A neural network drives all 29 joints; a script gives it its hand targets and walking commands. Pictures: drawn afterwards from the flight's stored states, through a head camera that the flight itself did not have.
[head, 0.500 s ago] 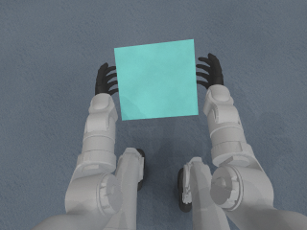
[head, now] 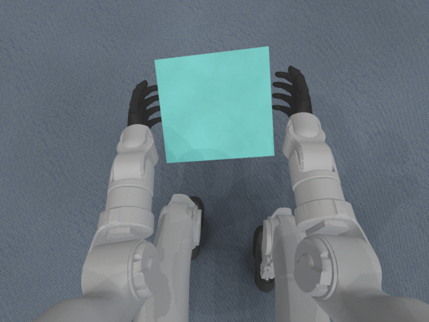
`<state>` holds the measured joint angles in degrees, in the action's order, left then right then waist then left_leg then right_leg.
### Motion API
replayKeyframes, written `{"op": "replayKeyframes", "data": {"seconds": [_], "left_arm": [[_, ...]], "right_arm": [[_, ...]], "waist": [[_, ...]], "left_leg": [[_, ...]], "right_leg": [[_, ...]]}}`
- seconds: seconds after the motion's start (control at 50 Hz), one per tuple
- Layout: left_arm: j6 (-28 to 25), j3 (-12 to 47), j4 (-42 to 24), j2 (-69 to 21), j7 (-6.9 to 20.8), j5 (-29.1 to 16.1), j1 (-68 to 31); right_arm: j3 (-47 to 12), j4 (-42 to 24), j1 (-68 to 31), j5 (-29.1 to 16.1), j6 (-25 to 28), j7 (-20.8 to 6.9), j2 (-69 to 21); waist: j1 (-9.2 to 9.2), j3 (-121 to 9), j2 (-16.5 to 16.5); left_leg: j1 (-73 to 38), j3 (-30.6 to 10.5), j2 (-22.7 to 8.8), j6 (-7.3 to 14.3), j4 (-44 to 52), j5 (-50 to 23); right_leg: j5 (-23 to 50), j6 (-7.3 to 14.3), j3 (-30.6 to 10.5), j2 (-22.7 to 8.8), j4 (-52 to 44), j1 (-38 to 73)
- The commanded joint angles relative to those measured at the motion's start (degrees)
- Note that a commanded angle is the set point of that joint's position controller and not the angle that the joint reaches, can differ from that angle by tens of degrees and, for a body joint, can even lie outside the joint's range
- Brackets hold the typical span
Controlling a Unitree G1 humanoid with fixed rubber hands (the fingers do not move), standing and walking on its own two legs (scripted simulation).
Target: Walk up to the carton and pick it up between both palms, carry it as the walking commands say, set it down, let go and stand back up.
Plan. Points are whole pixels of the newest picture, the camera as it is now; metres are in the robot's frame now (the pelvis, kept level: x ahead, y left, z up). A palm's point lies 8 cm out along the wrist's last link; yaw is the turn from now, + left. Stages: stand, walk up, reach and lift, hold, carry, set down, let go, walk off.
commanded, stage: set down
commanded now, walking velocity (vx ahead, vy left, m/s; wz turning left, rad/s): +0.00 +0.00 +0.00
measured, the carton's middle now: (219, 109) +0.49 +0.05 -0.18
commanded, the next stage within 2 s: none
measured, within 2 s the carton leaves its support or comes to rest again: neither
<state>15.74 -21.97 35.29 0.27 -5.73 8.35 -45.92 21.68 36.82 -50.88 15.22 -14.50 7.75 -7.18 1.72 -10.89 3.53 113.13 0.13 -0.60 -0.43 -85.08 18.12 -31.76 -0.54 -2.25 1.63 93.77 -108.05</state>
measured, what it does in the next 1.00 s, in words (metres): lowers itself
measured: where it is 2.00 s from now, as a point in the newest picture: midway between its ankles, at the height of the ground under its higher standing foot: (227, 254)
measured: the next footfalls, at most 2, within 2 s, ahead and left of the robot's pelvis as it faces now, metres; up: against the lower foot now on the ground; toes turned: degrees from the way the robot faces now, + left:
none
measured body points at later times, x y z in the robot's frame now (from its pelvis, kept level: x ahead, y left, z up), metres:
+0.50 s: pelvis +0.00 +0.00 -0.05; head +0.32 +0.01 +0.26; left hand +0.47 +0.19 -0.21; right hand +0.50 -0.09 -0.19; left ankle +0.15 +0.13 -0.50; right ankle +0.06 -0.12 -0.50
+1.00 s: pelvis -0.02 +0.00 -0.10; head +0.35 +0.02 +0.15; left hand +0.50 +0.20 -0.29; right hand +0.52 -0.09 -0.28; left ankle +0.14 +0.13 -0.50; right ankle +0.06 -0.12 -0.50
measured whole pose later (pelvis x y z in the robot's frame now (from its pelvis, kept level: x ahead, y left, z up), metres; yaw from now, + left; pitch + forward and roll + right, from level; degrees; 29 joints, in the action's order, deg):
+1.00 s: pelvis -0.02 +0.00 -0.10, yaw -1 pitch +49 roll +0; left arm 15.9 -19.9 44.1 10.7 -5.4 5.6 -70.2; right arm 19.7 46.3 -74.2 10.4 -13.8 7.2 3.2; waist 2.6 6.2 3.6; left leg 133.2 -0.6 -0.4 -0.7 -102.8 19.0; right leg -33.8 -1.6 -2.3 3.0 111.9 -127.3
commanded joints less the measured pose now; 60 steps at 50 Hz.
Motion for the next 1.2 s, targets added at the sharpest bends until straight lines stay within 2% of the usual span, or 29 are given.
{"op": "replayKeyframes", "data": {"seconds": [0.0, 0.08, 0.16, 0.3, 0.4, 0.46, 0.54, 0.66, 0.72, 0.82, 0.9, 0.98, 1.02, 1.12, 1.18], "left_arm": [[-2.88, 28.58, -5.53, -48.47, 14.13, -6.82, -55.32], [-2.16, 26.28, -2.85, -46.53, 14.17, -5.51, -57.77], [-2.13, 24.75, -1.18, -45.07, 14.35, -4.51, -57.29], [-2.93, 25.92, -2.01, -43.84, 15.21, -5.46, -53.15], [-4.03, 29.03, -5.89, -43.17, 15.35, -8.60, -53.00], [-4.39, 29.54, -6.77, -42.15, 15.15, -10.12, -55.04], [-4.41, 27.98, -4.87, -39.22, 14.51, -10.00, -59.02], [-4.15, 24.19, -0.89, -36.28, 13.82, -8.27, -63.64], [-4.25, 22.74, 0.62, -34.97, 13.48, -7.66, -65.29], [-4.82, 22.53, 1.27, -33.88, 13.25, -8.06, -66.64], [-5.58, 24.25, 0.65, -33.55, 13.08, -9.67, -65.58], [-6.62, 25.45, -0.79, -33.61, 12.93, -12.29, -65.94], [-6.88, 24.94, 1.12, -34.50, 13.02, -13.40, -64.83], [-5.25, 22.48, 9.16, -35.40, 14.69, -13.60, -63.45], [-4.24, 22.09, 10.35, -35.67, 15.45, -14.09, -65.55]], "right_arm": [[-26.04, 5.68, -42.67, -9.61, 2.13, -15.84, -47.62], [-22.70, 8.11, -44.38, -8.17, 1.68, -15.46, -45.60], [-22.03, 9.27, -44.65, -7.80, 1.52, -15.43, -45.00], [-27.09, 4.19, -44.76, -10.74, 2.10, -15.68, -46.99], [-32.54, -2.08, -47.17, -13.98, 3.10, -15.29, -47.25], [-32.94, -1.80, -48.07, -14.54, 3.16, -14.74, -46.30], [-29.74, 2.60, -49.46, -13.85, 2.93, -14.55, -43.05], [-24.05, 5.81, -53.86, -12.55, 3.37, -14.57, -37.24], [-22.71, 7.19, -55.34, -12.67, 3.50, -14.66, -35.38], [-23.49, 7.53, -56.73, -14.11, 3.89, -14.65, -34.54], [-27.43, 4.63, -57.93, -16.91, 4.63, -14.27, -34.92], [-31.70, 0.91, -61.56, -19.63, 5.48, -13.43, -34.18], [-32.89, -1.17, -64.24, -20.71, 6.21, -12.90, -33.24], [-31.58, -1.55, -70.21, -21.01, 6.92, -12.39, -28.28], [-31.11, -2.03, -73.86, -21.40, 6.81, -12.57, -25.46]], "waist": [[4.92, -51.66, -2.24], [4.71, -48.59, -2.21], [5.68, -49.82, -1.75], [8.40, -59.03, 0.05], [9.38, -65.78, 1.05], [8.63, -66.17, 1.14], [7.43, -58.70, -0.35], [6.75, -49.56, -1.96], [6.93, -48.63, -2.60], [7.58, -51.11, -2.39], [8.72, -57.30, -1.66], [8.68, -62.60, -0.04], [8.88, -62.27, 0.71], [7.67, -54.39, -0.12], [6.34, -53.11, -1.30]], "left_leg": [[-42.63, 1.81, 8.32, -1.28, -3.07, -3.41], [-39.61, 2.37, 8.00, -1.31, -4.23, -0.53], [-38.17, 2.72, 7.76, -1.16, -6.00, -2.17], [-38.13, 3.48, 7.68, -0.95, -10.58, -14.00], [-38.24, 3.27, 7.90, -1.17, -13.54, -21.30], [-37.52, 2.97, 7.86, -1.40, -14.48, -20.88], [-34.57, 2.76, 7.43, -1.58, -14.76, -14.79], [-30.80, 2.68, 6.90, -1.41, -14.90, -6.27], [-30.64, 2.75, 6.61, -1.27, -15.61, -4.67], [-31.48, 3.12, 6.36, -1.09, -18.11, -8.15], [-34.20, 3.55, 6.32, -0.91, -21.04, -14.73], [-36.12, 3.64, 6.25, -0.53, -23.86, -18.78], [-35.73, 3.50, 6.17, -0.32, -25.04, -20.33], [-31.41, 3.01, 5.59, -0.31, -26.32, -15.35], [-31.36, 2.57, 5.31, -0.28, -27.08, -12.93]], "right_leg": [[4.12, 0.67, 1.96, 9.83, -8.64, 9.44], [2.09, 0.89, 2.34, 9.81, -7.48, 8.36], [3.33, 0.73, 2.63, 9.85, -5.85, 7.81], [13.88, -0.64, 2.36, 10.06, -2.49, 10.21], [20.93, -1.44, 1.88, 9.86, 0.33, 11.79], [20.60, -1.52, 1.96, 9.59, 1.56, 10.89], [14.52, -0.88, 2.35, 9.40, 2.73, 5.93], [6.63, 0.27, 2.88, 9.19, 4.20, 0.86], [5.23, 0.63, 3.23, 9.05, 5.33, 0.38], [8.17, 0.55, 3.67, 8.88, 7.60, 1.94], [13.73, -0.15, 3.82, 8.72, 10.01, 5.33], [16.67, -0.69, 3.76, 8.47, 12.18, 8.45], [17.81, -0.80, 3.69, 8.34, 12.93, 9.05], [12.92, -0.35, 4.14, 7.72, 14.21, 7.01], [10.43, 0.20, 4.74, 7.39, 15.57, 6.07]]}}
